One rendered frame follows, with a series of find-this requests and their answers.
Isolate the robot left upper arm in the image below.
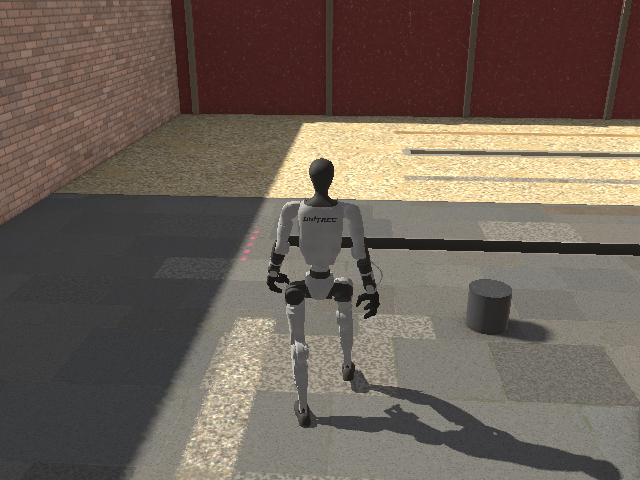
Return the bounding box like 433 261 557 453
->
274 201 301 255

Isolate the robot right upper arm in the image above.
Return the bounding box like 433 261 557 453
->
342 202 366 260

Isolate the left robot forearm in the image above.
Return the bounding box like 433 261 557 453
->
267 240 285 277

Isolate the robot torso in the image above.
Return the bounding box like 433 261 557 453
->
297 197 345 300

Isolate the robot left thigh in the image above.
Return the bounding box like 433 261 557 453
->
285 280 309 362

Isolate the left robot hand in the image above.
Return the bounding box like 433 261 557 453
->
266 273 290 293

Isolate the right robot hand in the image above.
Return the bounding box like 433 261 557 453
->
356 291 380 319

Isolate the right robot forearm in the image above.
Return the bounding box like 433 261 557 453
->
357 244 377 294

